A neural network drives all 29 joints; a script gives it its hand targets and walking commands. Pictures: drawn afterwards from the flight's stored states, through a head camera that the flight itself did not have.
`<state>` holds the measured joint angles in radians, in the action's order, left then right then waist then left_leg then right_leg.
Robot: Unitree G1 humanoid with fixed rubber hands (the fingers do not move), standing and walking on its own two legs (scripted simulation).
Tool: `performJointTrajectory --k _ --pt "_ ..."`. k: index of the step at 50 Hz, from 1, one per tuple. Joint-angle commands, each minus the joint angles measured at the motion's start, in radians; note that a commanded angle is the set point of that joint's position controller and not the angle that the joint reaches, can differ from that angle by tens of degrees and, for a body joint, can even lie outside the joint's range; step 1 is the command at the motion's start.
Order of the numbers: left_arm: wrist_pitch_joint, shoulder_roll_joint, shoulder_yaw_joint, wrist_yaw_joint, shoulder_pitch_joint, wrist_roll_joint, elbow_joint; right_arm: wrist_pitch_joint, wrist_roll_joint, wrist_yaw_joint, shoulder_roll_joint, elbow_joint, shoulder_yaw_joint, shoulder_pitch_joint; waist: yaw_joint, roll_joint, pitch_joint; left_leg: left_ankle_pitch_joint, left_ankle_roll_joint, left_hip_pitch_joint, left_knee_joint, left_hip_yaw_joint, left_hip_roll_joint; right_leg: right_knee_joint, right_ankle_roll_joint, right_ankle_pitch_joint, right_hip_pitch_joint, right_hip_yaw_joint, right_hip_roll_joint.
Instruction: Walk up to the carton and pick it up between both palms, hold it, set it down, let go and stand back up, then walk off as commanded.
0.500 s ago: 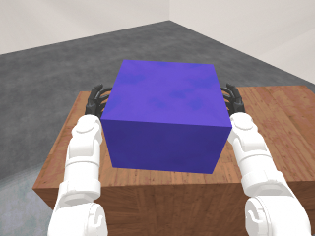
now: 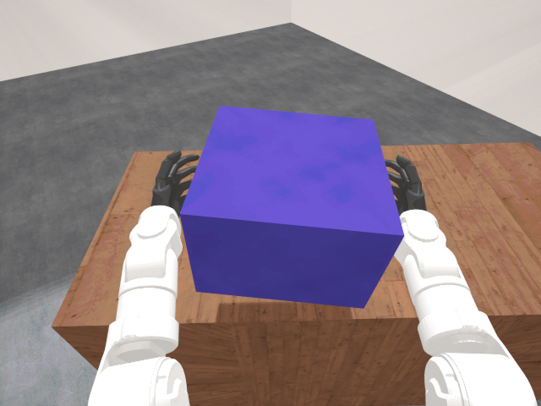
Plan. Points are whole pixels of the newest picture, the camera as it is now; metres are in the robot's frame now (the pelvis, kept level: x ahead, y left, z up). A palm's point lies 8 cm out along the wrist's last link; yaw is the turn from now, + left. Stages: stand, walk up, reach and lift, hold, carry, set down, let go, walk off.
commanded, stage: set down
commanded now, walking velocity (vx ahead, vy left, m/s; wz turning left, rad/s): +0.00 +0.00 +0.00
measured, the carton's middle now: (288, 202) +0.42 +0.00 +0.09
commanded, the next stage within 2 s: none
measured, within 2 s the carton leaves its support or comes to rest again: neither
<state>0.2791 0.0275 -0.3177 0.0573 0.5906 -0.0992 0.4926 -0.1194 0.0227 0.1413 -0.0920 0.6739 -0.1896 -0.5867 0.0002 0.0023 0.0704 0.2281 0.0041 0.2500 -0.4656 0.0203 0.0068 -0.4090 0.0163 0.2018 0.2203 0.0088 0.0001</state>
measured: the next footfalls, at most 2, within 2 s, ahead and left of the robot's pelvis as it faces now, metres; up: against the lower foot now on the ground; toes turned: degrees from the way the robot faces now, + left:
none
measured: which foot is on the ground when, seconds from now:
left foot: down 0.00-1.00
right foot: down 0.00-1.00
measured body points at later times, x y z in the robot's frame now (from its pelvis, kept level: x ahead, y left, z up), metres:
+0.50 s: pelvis +0.02 +0.00 +0.00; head +0.02 +0.01 +0.45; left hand +0.41 +0.17 +0.09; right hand +0.41 -0.19 +0.09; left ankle +0.01 +0.12 -0.74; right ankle +0.01 -0.13 -0.74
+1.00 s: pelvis +0.03 +0.00 +0.00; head +0.04 +0.01 +0.45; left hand +0.43 +0.17 +0.07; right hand +0.41 -0.20 +0.07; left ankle +0.01 +0.12 -0.74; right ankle +0.01 -0.13 -0.74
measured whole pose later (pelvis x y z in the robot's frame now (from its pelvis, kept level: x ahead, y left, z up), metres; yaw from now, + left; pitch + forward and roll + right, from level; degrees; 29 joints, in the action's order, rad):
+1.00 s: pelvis +0.03 +0.00 +0.00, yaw +0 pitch +3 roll -1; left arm -0.06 0.03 -0.32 0.06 0.61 -0.08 0.85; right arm 0.06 -0.16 0.12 -0.06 0.78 -0.29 -0.54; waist 0.00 0.00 0.04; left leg 0.27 0.00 0.25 -0.47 0.02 0.01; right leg -0.41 0.02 0.24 0.22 0.01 0.00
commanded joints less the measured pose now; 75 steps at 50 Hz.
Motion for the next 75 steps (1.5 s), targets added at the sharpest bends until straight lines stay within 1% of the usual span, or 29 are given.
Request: performJointTrajectory --k 1,3,5,6,8,12,20,27,29,30,32,34,37,40,43,44,47,49,55,56,57,60,63,65,66,68,70,71,75 --pt "-0.083 -0.528 0.459 0.12 0.705 0.05 0.012 0.1 -0.029 -0.165 0.55 -0.275 0.28 -0.783 0.08 -0.039 0.38 -0.291 0.045 -0.289 0.154 -0.039 -0.023 0.147 -0.006 -0.22 -0.22 -0.082 -0.054" --pt "-0.096 -0.508 0.433 0.134 0.73 0.042 0.058 0.104 -0.063 -0.168 0.547 -0.221 0.247 -0.783 0.089 -0.04 0.359 -0.194 0.036 -0.258 0.18 -0.046 -0.025 0.149 -0.001 -0.166 -0.222 -0.082 -0.043" --pt "-0.123 -0.517 0.435 0.137 0.771 0.046 0.068 0.12 -0.076 -0.173 0.581 -0.205 0.238 -0.803 0.085 -0.034 0.359 -0.168 0.036 -0.237 0.191 -0.051 -0.022 0.14 0.001 -0.149 -0.219 -0.084 -0.041" --pt "-0.143 -0.518 0.436 0.132 0.786 0.051 0.059 0.133 -0.078 -0.175 0.597 -0.208 0.249 -0.8 0.074 -0.018 0.4 -0.19 0.04 -0.24 0.185 -0.053 -0.021 0.133 0.001 -0.17 -0.216 -0.085 -0.042" --pt "-0.175 -0.536 0.46 0.119 0.837 0.073 0.031 0.149 -0.08 -0.182 0.614 -0.207 0.253 -0.809 0.084 -0.012 0.467 -0.236 0.047 -0.253 0.167 -0.05 -0.022 0.126 0.004 -0.207 -0.206 -0.087 -0.042" --pt "-0.22 -0.545 0.47 0.104 0.859 0.086 0.067 0.175 -0.092 -0.187 0.614 -0.169 0.236 -0.802 0.093 0.009 0.505 -0.287 0.064 -0.266 0.152 -0.043 -0.015 0.124 0.002 -0.224 -0.175 -0.089 -0.047" --pt "-0.259 -0.5 0.409 0.109 0.817 0.051 0.163 0.19 -0.135 -0.188 0.599 -0.075 0.193 -0.711 0.1 -0.012 0.443 -0.283 0.062 -0.238 0.155 -0.057 -0.018 0.124 0.01 -0.248 -0.187 -0.084 -0.041" --pt "-0.299 -0.532 0.454 0.101 0.817 0.069 0.111 0.233 -0.118 -0.177 0.624 -0.133 0.238 -0.708 0.112 0.003 0.544 -0.512 0.086 -0.295 0.093 -0.045 -0.017 0.096 0.015 -0.435 -0.209 -0.083 -0.049" --pt "-0.306 -0.522 0.435 0.103 0.803 0.057 0.136 0.24 -0.124 -0.176 0.62 -0.132 0.24 -0.72 0.101 0.002 0.536 -0.502 0.086 -0.276 0.095 -0.045 -0.018 0.098 0.017 -0.439 -0.221 -0.078 -0.045" --pt "-0.31 -0.526 0.448 0.102 0.8 0.058 0.138 0.25 -0.132 -0.174 0.618 -0.147 0.231 -0.723 0.109 0.004 0.566 -0.541 0.092 -0.289 0.085 -0.043 -0.013 0.093 0.016 -0.461 -0.215 -0.082 -0.049" --pt "-0.314 -0.495 0.421 0.112 0.804 0.043 0.186 0.241 -0.146 -0.17 0.609 -0.075 0.209 -0.678 0.123 -0.004 0.495 -0.504 0.086 -0.272 0.091 -0.046 -0.019 0.097 0.023 -0.454 -0.214 -0.079 -0.043" --pt "-0.316 -0.477 0.399 0.121 0.797 0.026 0.211 0.24 -0.156 -0.171 0.603 -0.047 0.189 -0.65 0.118 -0.007 0.479 -0.476 0.082 -0.255 0.1 -0.052 -0.019 0.102 0.022 -0.439 -0.223 -0.077 -0.039" --pt "-0.332 -0.485 0.388 0.122 0.797 0.021 0.211 0.254 -0.162 -0.171 0.621 -0.061 0.196 -0.663 0.115 -0.006 0.485 -0.506 0.086 -0.252 0.092 -0.053 -0.018 0.086 0.026 -0.483 -0.239 -0.078 -0.039" --pt "-0.353 -0.494 0.402 0.116 0.839 0.026 0.217 0.276 -0.175 -0.171 0.619 -0.04 0.171 -0.678 0.134 0.017 0.518 -0.518 0.097 -0.259 0.079 -0.047 -0.014 0.083 0.022 -0.474 -0.215 -0.08 -0.038" --pt "-0.371 -0.488 0.392 0.119 0.845 0.024 0.248 0.292 -0.187 -0.173 0.626 -0.051 0.162 -0.704 0.127 0.019 0.523 -0.507 0.097 -0.225 0.081 -0.052 -0.018 0.076 0.024 -0.498 -0.231 -0.074 -0.033" --pt "-0.376 -0.483 0.37 0.119 0.831 0.018 0.278 0.291 -0.198 -0.173 0.621 -0.036 0.153 -0.7 0.118 0.0 0.518 -0.502 0.091 -0.22 0.086 -0.054 -0.015 0.082 0.025 -0.491 -0.235 -0.072 -0.035" --pt "-0.396 -0.469 0.358 0.123 0.848 0.016 0.294 0.301 -0.217 -0.172 0.627 -0.013 0.136 -0.684 0.132 -0.015 0.486 -0.482 0.086 -0.2 0.086 -0.051 -0.017 0.071 0.031 -0.517 -0.233 -0.071 -0.029" --pt "-0.41 -0.474 0.362 0.123 0.862 0.011 0.312 0.312 -0.226 -0.175 0.638 -0.006 0.134 -0.686 0.126 0.0 0.515 -0.477 0.088 -0.179 0.085 -0.054 -0.019 0.061 0.032 -0.528 -0.241 -0.068 -0.025" --pt "-0.433 -0.442 0.304 0.126 0.853 -0.014 0.403 0.321 -0.264 -0.187 0.614 0.054 0.061 -0.676 0.127 0.001 0.452 -0.436 0.083 -0.171 0.092 -0.057 -0.01 0.068 0.026 -0.452 -0.204 -0.074 -0.028" --pt "-0.43 -0.45 0.296 0.128 0.863 -0.017 0.421 0.323 -0.27 -0.186 0.603 0.041 0.044 -0.701 0.137 -0.002 0.446 -0.418 0.081 -0.167 0.096 -0.058 -0.007 0.072 0.024 -0.437 -0.192 -0.076 -0.028" --pt "-0.433 -0.446 0.284 0.13 0.847 -0.025 0.437 0.326 -0.273 -0.188 0.616 0.041 0.048 -0.704 0.118 -0.008 0.437 -0.411 0.077 -0.152 0.097 -0.061 -0.007 0.067 0.027 -0.446 -0.206 -0.074 -0.025" --pt "-0.453 -0.428 0.26 0.131 0.864 -0.036 0.448 0.331 -0.292 -0.192 0.63 0.049 0.043 -0.688 0.107 -0.024 0.472 -0.403 0.067 -0.12 0.098 -0.07 -0.01 0.049 0.034 -0.485 -0.237 -0.068 -0.02" --pt "-0.474 -0.437 0.272 0.126 0.921 -0.031 0.443 0.346 -0.306 -0.198 0.625 0.068 0.016 -0.707 0.123 0.002 0.489 -0.401 0.074 -0.127 0.092 -0.063 -0.004 0.045 0.031 -0.458 -0.199 -0.076 -0.017" --pt "-0.479 -0.425 0.237 0.125 0.886 -0.046 0.48 0.346 -0.318 -0.2 0.627 0.081 0.004 -0.7 0.107 -0.02 0.468 -0.389 0.069 -0.107 0.094 -0.068 -0.003 0.048 0.033 -0.449 -0.199 -0.077 -0.016" --pt "-0.482 -0.428 0.24 0.123 0.889 -0.048 0.493 0.35 -0.332 -0.202 0.616 0.097 -0.008 -0.693 0.121 -0.009 0.47 -0.386 0.071 -0.112 0.096 -0.068 -0.002 0.051 0.031 -0.442 -0.189 -0.081 -0.018" --pt "-0.492 -0.428 0.228 0.125 0.883 -0.048 0.508 0.362 -0.331 -0.207 0.622 0.068 -0.009 -0.716 0.112 -0.019 0.482 -0.393 0.068 -0.095 0.086 -0.07 -0.003 0.041 0.032 -0.458 -0.191 -0.078 -0.017" --pt "-0.507 -0.433 0.237 0.121 0.889 -0.053 0.49 0.368 -0.336 -0.209 0.635 0.093 -0.004 -0.689 0.113 -0.005 0.501 -0.415 0.071 -0.093 0.082 -0.07 -0.003 0.029 0.036 -0.494 -0.194 -0.073 -0.013" --pt "-0.508 -0.425 0.228 0.119 0.884 -0.061 0.505 0.368 -0.345 -0.208 0.624 0.115 -0.027 -0.684 0.114 0.005 0.481 -0.43 0.077 -0.102 0.08 -0.065 0.004 0.032 0.032 -0.46 -0.168 -0.083 -0.017" --pt "-0.513 -0.419 0.201 0.126 0.864 -0.073 0.545 0.378 -0.364 -0.211 0.629 0.124 -0.047 -0.687 0.121 -0.012 0.454 -0.411 0.071 -0.08 0.081 -0.073 0.0 0.026 0.038 -0.485 -0.177 -0.08 -0.01"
